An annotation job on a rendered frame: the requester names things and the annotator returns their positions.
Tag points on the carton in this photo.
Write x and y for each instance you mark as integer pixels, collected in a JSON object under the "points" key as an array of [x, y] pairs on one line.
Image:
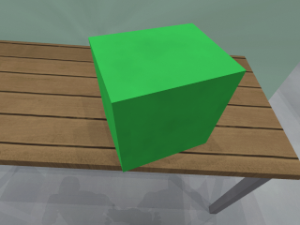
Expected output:
{"points": [[163, 89]]}

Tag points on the table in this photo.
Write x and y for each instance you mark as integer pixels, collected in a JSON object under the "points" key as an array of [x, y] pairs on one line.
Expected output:
{"points": [[52, 115]]}

